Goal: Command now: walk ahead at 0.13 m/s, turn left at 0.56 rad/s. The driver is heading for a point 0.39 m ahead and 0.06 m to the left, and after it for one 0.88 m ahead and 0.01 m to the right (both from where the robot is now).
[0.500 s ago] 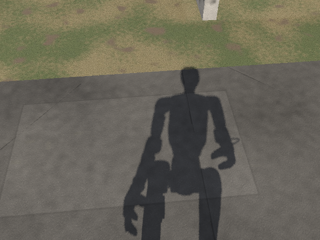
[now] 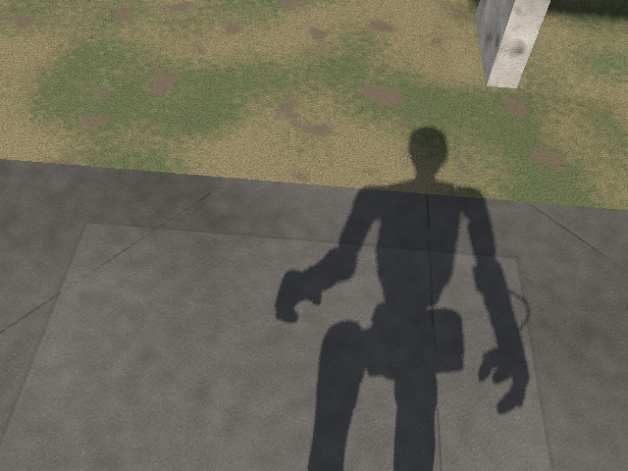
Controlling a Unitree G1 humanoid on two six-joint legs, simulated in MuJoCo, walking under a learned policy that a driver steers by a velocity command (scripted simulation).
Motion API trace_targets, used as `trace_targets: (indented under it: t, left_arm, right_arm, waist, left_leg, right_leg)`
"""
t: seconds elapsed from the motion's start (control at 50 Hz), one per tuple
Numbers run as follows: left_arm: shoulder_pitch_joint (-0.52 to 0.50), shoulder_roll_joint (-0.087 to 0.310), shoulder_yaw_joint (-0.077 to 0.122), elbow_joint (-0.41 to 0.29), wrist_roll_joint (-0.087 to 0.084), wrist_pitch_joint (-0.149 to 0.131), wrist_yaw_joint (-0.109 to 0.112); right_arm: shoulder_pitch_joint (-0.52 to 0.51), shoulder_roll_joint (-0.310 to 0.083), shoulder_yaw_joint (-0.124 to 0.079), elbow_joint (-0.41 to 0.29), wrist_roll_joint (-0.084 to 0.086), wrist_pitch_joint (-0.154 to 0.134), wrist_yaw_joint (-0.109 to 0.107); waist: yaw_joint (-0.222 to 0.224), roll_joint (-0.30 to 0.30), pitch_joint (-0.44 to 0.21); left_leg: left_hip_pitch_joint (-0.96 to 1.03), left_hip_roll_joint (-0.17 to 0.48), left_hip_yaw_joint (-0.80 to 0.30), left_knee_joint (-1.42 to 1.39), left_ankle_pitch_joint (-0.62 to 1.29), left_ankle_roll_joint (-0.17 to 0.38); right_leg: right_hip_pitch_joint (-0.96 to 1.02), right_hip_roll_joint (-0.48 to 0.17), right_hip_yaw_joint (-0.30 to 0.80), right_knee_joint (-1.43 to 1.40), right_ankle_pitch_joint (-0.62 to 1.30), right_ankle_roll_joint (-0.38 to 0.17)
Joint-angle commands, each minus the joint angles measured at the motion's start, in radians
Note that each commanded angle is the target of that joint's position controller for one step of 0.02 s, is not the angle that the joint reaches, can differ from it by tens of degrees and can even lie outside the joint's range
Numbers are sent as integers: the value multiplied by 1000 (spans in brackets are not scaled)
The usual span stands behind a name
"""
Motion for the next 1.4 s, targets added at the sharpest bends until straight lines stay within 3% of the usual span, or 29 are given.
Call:
trace_targets:
  t: [0.02, 0.1, 0.12, 0.14, 0.16, 0.18, 0.2, 0.24, 0.3, 0.46, 0.58, 0.62, 0.64, 0.66, 0.68, 0.7, 0.72, 0.74, 0.78, 0.84, 0.96, 1.04, 1.12, 1.16, 1.18, 1.2, 1.26, 1.32, 1.4]
  left_arm:
    - [-44, 97, 13, -86, -8, -17, 7]
    - [109, 134, 19, -59, -11, -39, 22]
    - [198, 161, 26, -46, 0, -53, 30]
    - [251, 241, 39, -61, 2, -52, 44]
    - [225, 249, 43, -73, -21, -26, 35]
    - [171, 177, 30, -95, -20, -11, 25]
    - [123, 112, 13, -108, -16, -5, 23]
    - [83, 125, 13, -109, 5, 2, 25]
    - [139, 157, 29, -92, 4, -21, 17]
    - [226, 196, 57, -62, 2, -51, -3]
    - [265, 217, 71, -42, 10, -52, -18]
    - [257, 216, 70, -31, 2, -40, -26]
    - [263, 183, 59, -23, 0, -34, -30]
    - [265, 113, 34, -25, 9, -33, -35]
    - [222, 11, 1, -95, 5, -36, -51]
    - [201, 114, 29, -99, 19, -27, -43]
    - [177, 148, 39, -93, 5, -25, -47]
    - [200, 138, 38, -72, -14, -31, -58]
    - [255, 143, 45, -25, -3, -25, -63]
    - [261, 108, 44, -6, 1, -7, -65]
    - [91, 62, 24, -52, 9, -2, -75]
    - [-15, 39, 2, -104, 11, -5, -87]
    - [172, 93, 22, -68, 13, -5, -68]
    - [425, 176, 62, 3, 27, -18, -46]
    - [405, 286, 92, -4, 25, -10, -28]
    - [388, 314, 103, -18, -14, -4, -35]
    - [262, 179, 71, -17, -17, -6, -19]
    - [239, 161, 58, -19, -23, -34, -17]
    - [294, 194, 67, -12, -22, -44, -19]
  right_arm:
    - [70, -160, -37, -50, -10, 9, -14]
    - [-49, -189, -47, -105, -5, 13, -9]
    - [-87, -173, -42, -130, 12, 4, -3]
    - [-31, -100, -23, -167, 26, -3, -4]
    - [105, -134, -38, -157, 18, 17, -10]
    - [126, -168, -41, -110, -18, 35, -11]
    - [51, -168, -40, -108, -31, 41, 6]
    - [-30, -149, -35, -144, -34, 54, 41]
    - [-45, -137, -25, -152, -26, 56, 72]
    - [-208, -110, -6, -227, -26, 47, 100]
    - [-276, -98, 10, -269, -26, 27, 105]
    - [-210, -88, 14, -250, -33, 12, 95]
    - [-116, -83, 15, -209, -41, 0, 85]
    - [31, -119, 0, -154, -48, -15, 71]
    - [131, -249, -22, -162, -58, -23, 51]
    - [108, -312, -39, -165, -30, -22, 34]
    - [64, -248, -22, -171, -25, -26, 29]
    - [14, -193, -4, -169, -25, -33, 28]
    - [-57, -135, 16, -181, -19, -48, 18]
    - [-25, -120, 21, -156, -12, -68, 15]
    - [13, -96, 27, -103, -11, -79, 8]
    - [59, -119, 25, -56, -10, -77, -4]
    - [31, -188, 10, -42, -19, -59, -25]
    - [-19, -203, 6, -70, -16, -50, -16]
    - [28, -74, 32, -119, -13, -58, 4]
    - [-27, -124, 22, -165, -11, -67, 14]
    - [-98, -133, 28, -179, -16, -88, 17]
    - [-58, -108, 36, -180, -47, -32, 25]
    - [-186, -94, 42, -235, -42, -12, 33]
  waist:
    - [2, 129, -88]
    - [92, 136, -99]
    - [139, 87, -146]
    - [116, -111, -268]
    - [51, -270, -386]
    - [19, -96, -287]
    - [34, -19, -172]
    - [33, -100, -58]
    - [50, -90, -66]
    - [93, -66, -57]
    - [119, -85, -39]
    - [77, -66, -35]
    - [38, -19, -51]
    - [-24, 105, -117]
    - [-73, 392, -160]
    - [-53, 280, -70]
    - [-30, 173, -31]
    - [9, 162, -18]
    - [50, 164, -32]
    - [67, 128, -41]
    - [48, 120, 35]
    - [27, 114, 53]
    - [125, 161, -88]
    - [256, 84, -223]
    - [171, -142, -276]
    - [182, -112, -359]
    - [87, 108, -56]
    - [34, 65, -66]
    - [67, 18, -36]
  left_leg:
    - [155, 281, -203, 78, 889, 70]
    - [50, 213, -258, 211, 805, 7]
    - [-43, 160, -235, 341, 692, -35]
    - [-186, 64, -96, 598, 115, -73]
    - [-303, -52, 15, 774, -455, -78]
    - [-352, 46, 5, 855, -388, -78]
    - [-369, 82, 16, 835, -296, -82]
    - [-386, 128, 53, 760, -192, -97]
    - [-401, 139, 77, 737, -104, -108]
    - [-470, 209, 117, 513, -9, -116]
    - [-287, 191, 200, 273, -69, -73]
    - [-149, 164, 226, 143, -39, -43]
    - [6, 129, 226, 75, -32, -31]
    - [201, 181, 125, 4, -94, -21]
    - [361, 490, -345, -179, -405, 50]
    - [255, 582, -488, -231, -331, 123]
    - [210, 532, -354, -190, -209, 105]
    - [156, 467, -224, -192, -88, 66]
    - [137, 393, -54, -217, 87, 5]
    - [141, 379, 79, -200, 411, -10]
    - [136, 357, 231, -234, 523, -10]
    - [182, 375, 301, -198, 724, -27]
    - [256, 401, 346, 150, 1238, -47]
    - [35, 357, 357, 613, 874, -44]
    - [-353, 185, 342, 977, -63, -85]
    - [-558, 81, 111, 1164, -254, -93]
    - [-555, 235, 72, 933, -67, -97]
    - [-436, 258, 89, 802, -72, -143]
    - [-496, 265, 126, 605, 64, -180]
  right_leg:
    - [-14, 39, 2, -68, -29, -14]
    - [296, 83, 10, -358, -7, -63]
    - [492, 2, 70, -450, 204, -92]
    - [714, -290, 294, -403, 659, -162]
    - [746, -434, 548, -418, 760, -314]
    - [641, -402, 499, -450, 433, -306]
    - [528, -315, 388, -506, 96, -266]
    - [405, -210, 264, -631, -278, -206]
    - [426, -198, 181, -677, -267, -212]
    - [502, -261, 45, -731, -308, -219]
    - [441, -266, -73, -680, -280, -196]
    - [390, -258, -110, -609, -267, -185]
    - [310, -226, -148, -513, -228, -171]
    - [220, -152, -225, -292, -187, -142]
    - [-63, -24, -275, 65, -404, -78]
    - [-193, 12, -136, 226, -415, -91]
    - [-182, -33, -39, 267, -319, -109]
    - [-131, -46, -7, 248, -227, -111]
    - [-72, -36, 9, 244, -118, -93]
    - [-79, -11, 10, 286, -40, -73]
    - [-129, -3, -52, 79, 114, -61]
    - [-30, 21, -160, -144, 122, -109]
    - [219, 132, -216, -185, -41, -210]
    - [587, 94, -74, -321, -92, -287]
    - [847, -193, 374, -348, -98, -402]
    - [933, -287, 760, -496, -86, -513]
    - [576, -192, 419, -572, 98, -387]
    - [434, -99, 276, -595, 281, -357]
    - [404, -45, 234, -623, 246, -321]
